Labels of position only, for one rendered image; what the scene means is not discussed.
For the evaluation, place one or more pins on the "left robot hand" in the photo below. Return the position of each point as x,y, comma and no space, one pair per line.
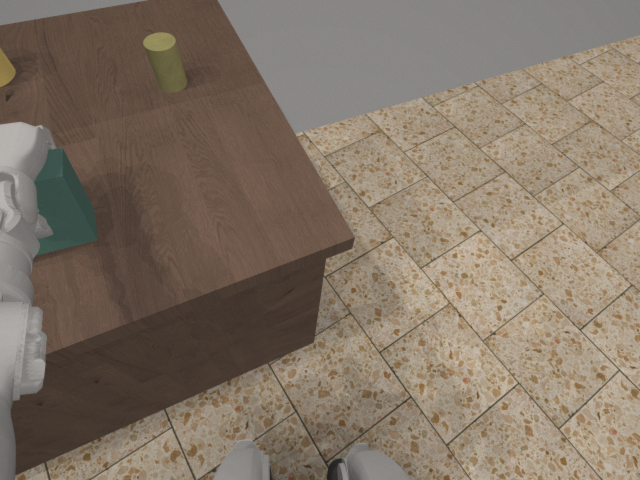
25,148

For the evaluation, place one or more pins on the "robot left upper arm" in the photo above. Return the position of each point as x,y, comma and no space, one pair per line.
22,369

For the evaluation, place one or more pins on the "left robot forearm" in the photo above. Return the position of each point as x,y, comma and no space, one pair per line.
18,244

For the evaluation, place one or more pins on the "right robot shin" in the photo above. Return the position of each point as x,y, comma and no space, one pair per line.
357,448

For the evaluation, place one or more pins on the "table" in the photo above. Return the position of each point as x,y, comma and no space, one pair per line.
213,225

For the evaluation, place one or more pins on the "right robot thigh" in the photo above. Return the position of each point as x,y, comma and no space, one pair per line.
370,465

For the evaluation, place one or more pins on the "sponge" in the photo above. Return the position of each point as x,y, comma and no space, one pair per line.
63,202

